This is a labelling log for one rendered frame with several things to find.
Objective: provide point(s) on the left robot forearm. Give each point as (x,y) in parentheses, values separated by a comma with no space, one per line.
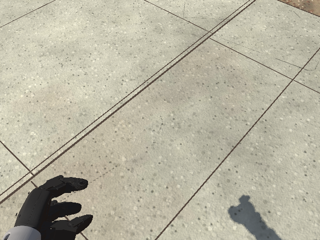
(22,233)

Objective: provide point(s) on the left robot hand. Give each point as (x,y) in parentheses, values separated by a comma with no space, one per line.
(40,212)

